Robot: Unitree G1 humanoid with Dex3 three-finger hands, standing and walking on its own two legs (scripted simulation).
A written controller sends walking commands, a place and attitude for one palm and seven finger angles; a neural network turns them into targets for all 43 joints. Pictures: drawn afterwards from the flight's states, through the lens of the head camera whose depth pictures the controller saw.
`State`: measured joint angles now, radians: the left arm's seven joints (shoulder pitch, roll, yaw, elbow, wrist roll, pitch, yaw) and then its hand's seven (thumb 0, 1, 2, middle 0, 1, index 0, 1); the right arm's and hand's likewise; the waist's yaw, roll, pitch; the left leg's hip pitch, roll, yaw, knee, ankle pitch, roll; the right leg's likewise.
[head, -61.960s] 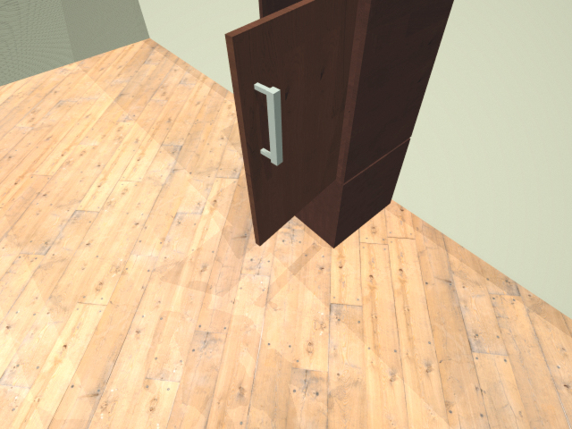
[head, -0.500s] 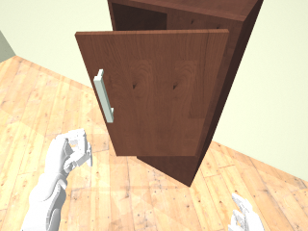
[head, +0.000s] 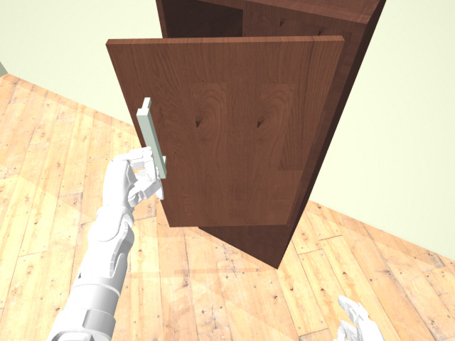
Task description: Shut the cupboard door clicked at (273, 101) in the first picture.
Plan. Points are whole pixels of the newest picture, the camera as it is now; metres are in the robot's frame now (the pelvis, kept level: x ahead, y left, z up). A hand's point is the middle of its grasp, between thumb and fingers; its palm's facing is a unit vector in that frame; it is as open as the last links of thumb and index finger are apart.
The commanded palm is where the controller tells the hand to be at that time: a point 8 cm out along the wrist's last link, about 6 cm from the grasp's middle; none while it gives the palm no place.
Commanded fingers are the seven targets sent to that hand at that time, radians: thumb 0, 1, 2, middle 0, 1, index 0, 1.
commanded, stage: bring the fist close to the handle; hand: left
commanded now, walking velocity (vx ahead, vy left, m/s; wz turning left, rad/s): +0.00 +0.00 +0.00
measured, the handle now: (154, 140) +0.47 +0.17 +0.09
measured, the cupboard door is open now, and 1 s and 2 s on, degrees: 31 28 14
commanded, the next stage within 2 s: push the door shut along its arc in 0.50 s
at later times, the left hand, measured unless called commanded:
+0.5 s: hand (163, 180) +0.37 +0.13 +0.09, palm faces +0.08 -1.00 +0.01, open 3.1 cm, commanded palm +0.34 +0.18 +0.09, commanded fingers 0.00 0.90 0.90 -1.30 -1.50 -1.30 -1.50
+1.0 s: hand (167, 159) +0.42 +0.13 +0.09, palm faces -0.01 -1.00 -0.02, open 3.1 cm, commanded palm +0.40 +0.18 +0.09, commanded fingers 0.00 0.90 0.90 -1.30 -1.50 -1.30 -1.50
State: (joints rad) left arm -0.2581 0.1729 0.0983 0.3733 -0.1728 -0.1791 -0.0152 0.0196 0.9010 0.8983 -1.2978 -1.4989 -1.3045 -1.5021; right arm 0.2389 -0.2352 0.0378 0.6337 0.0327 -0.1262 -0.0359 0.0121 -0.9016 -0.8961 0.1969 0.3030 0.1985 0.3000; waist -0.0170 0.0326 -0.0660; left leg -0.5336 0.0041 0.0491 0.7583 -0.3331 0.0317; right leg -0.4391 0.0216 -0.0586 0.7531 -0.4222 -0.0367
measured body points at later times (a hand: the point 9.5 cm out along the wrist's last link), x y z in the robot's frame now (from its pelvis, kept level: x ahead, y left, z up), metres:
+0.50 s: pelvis -0.01 +0.00 +0.00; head +0.02 -0.01 +0.45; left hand +0.36 +0.19 +0.09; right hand +0.10 -0.25 -0.11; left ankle +0.03 +0.10 -0.71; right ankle -0.02 -0.09 -0.71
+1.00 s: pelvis -0.01 +0.00 +0.00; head +0.03 -0.01 +0.44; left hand +0.41 +0.19 +0.10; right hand +0.07 -0.26 -0.12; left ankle +0.03 +0.10 -0.71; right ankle -0.02 -0.09 -0.71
